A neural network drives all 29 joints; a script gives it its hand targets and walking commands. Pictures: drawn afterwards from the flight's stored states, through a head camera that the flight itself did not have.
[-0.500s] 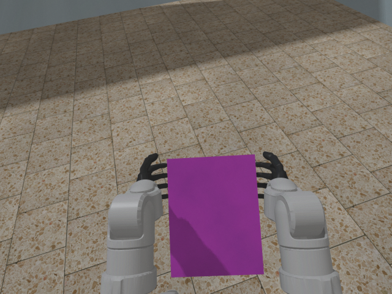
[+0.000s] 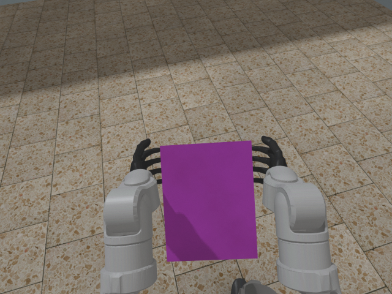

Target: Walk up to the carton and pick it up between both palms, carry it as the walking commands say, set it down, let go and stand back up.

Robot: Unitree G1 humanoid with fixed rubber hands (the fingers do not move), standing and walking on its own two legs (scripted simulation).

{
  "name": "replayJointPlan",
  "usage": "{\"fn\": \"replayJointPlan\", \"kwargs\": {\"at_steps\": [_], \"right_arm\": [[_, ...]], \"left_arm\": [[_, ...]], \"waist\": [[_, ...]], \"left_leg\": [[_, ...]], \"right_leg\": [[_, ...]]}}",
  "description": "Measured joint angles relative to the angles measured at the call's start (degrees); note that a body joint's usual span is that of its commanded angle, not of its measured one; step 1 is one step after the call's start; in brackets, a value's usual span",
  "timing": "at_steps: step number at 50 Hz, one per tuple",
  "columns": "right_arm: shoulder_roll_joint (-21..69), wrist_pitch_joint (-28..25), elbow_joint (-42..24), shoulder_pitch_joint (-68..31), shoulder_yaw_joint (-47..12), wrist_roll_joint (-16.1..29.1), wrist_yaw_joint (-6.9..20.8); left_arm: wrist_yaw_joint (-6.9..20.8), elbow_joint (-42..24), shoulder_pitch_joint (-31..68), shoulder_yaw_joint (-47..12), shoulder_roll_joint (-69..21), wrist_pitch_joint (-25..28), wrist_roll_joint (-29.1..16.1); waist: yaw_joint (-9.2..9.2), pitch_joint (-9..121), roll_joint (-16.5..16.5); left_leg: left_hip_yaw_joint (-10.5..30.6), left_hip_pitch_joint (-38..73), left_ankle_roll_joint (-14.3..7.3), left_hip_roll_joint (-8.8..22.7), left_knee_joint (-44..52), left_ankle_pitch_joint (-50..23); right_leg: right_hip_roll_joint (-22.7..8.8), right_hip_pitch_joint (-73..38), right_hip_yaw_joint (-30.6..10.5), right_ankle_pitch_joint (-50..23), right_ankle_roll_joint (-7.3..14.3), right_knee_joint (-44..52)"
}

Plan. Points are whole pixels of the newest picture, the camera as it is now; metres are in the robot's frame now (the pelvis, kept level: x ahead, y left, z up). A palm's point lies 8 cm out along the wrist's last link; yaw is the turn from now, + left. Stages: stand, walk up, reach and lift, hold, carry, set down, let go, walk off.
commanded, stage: carry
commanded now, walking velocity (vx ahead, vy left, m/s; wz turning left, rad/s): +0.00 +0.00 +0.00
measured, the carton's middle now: (208, 188) +0.35 +0.02 -0.03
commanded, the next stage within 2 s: hold in 1.92 s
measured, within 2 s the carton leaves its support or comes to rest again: neither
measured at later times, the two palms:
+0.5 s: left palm (175, 103) +0.51 +0.10 +0.08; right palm (282, 106) +0.50 -0.14 +0.08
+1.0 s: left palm (162, 112) +0.50 +0.13 +0.06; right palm (267, 115) +0.50 -0.12 +0.06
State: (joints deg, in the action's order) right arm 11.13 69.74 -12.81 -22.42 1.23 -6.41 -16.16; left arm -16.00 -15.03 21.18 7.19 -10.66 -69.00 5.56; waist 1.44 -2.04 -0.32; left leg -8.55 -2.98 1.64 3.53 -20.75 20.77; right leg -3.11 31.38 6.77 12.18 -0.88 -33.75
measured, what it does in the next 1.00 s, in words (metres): walks ahead: right foot, then left foot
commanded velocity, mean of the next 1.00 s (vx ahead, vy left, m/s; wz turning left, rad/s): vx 0.00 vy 0.00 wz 0.00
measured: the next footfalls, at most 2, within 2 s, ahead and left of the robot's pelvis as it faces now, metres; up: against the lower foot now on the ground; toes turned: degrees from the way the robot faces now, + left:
right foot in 0.06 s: +0.22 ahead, -0.12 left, +0.00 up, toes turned +15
left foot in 0.32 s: +0.19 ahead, +0.10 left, +0.00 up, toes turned +2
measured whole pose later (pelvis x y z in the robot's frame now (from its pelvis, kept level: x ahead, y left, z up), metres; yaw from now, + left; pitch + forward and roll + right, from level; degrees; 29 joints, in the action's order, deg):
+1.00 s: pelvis +0.20 +0.01 -0.01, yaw -1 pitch +3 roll +0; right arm 9.4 57.4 1.1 -17.3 3.8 -6.3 -11.6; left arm -11.7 0.6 17.2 6.1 -9.4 -57.0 6.6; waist -0.4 4.2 0.9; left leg -4.6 -14.6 -2.0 -0.1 -32.3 21.1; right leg -1.4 17.7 6.1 18.2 0.8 -32.6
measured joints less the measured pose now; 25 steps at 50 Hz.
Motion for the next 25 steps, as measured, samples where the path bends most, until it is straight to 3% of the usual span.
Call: {"fn": "replayJointPlan", "kwargs": {"at_steps": [2, 3, 5, 8, 13, 15, 17, 18, 25], "right_arm": [[0.09, -0.53, -1.00, -0.21, 0.77, -0.73, 0.11], [0.05, -0.76, -1.08, -0.20, 1.24, -1.11, 0.19], [0.10, -1.81, -0.42, -0.39, 2.71, -1.74, 0.39], [-0.12, -1.83, 0.24, 0.20, 3.31, -2.19, 0.39], [-0.32, -0.04, -0.28, 0.73, 2.18, -0.43, 0.19], [-0.23, -0.30, -1.26, 0.49, 1.76, 0.20, 0.16], [-0.26, -1.10, -1.61, 0.65, 1.35, 0.32, 0.35], [-0.40, -1.66, -1.24, 1.03, 1.15, 0.32, 0.65], [-0.42, -4.33, 8.42, 0.99, 2.02, -1.59, 3.56]], "left_arm": [[0.20, -0.74, 0.66, -0.48, -0.24, 0.16, -0.31], [0.38, -0.65, 1.01, -0.71, -0.38, 0.12, -0.43], [0.99, 0.68, 1.65, -1.17, -0.61, 0.94, -0.43], [1.58, 3.63, 3.08, -0.93, -1.22, 1.14, 0.56], [1.55, 4.27, 3.30, 0.34, -1.30, 0.44, 1.63], [1.53, 3.57, 3.31, 0.76, -1.31, 1.35, 2.07], [2.05, 3.05, 2.78, 0.82, -1.10, 2.46, 2.15], [2.33, 3.32, 2.34, 0.70, -0.91, 3.03, 2.17], [3.82, 10.79, 0.77, 1.13, -0.26, 4.98, 4.43]], "waist": [[0.64, 0.70, 0.08], [1.05, 1.39, 0.05], [1.71, 1.74, 2.68], [0.45, 0.39, 3.02], [-2.25, -1.74, 3.02], [-3.01, -2.27, 3.17], [-3.23, -1.80, 3.26], [-3.27, -1.16, 2.60], [-2.65, 6.18, -0.30]], "left_leg": [[0.70, 0.74, 0.90, 0.55, -4.64, 4.37], [0.94, 0.29, 1.07, 0.80, -8.86, 6.67], [2.69, -4.06, 0.00, 2.61, -21.69, 6.47], [6.21, -11.96, -1.35, -1.39, -33.49, 11.26], [5.57, -17.76, -2.14, -2.94, -21.11, 10.54], [5.52, -18.36, -2.02, -2.52, -14.16, 5.06], [5.66, -17.36, -1.82, -1.79, -9.69, -6.51], [5.38, -16.66, -1.60, -1.76, -9.36, -8.90], [4.84, -13.52, -0.99, -2.20, -9.58, -3.89]], "right_leg": [[0.76, -0.99, 1.45, -6.94, 0.46, 4.60], [1.03, -1.75, 2.09, -11.12, 2.50, 5.45], [2.44, -1.53, 2.94, -7.85, 6.12, 1.10], [1.51, -3.57, 2.34, -3.60, 6.28, 0.98], [1.75, -7.53, 1.52, -3.10, 5.46, 5.42], [2.52, -8.23, 1.44, -2.09, 5.39, 5.12], [3.55, -8.75, 1.21, -0.43, 5.23, 3.86], [3.59, -9.10, 0.85, 0.50, 5.09, 3.26], [3.27, -12.54, 0.10, 3.43, 4.04, 4.17]]}}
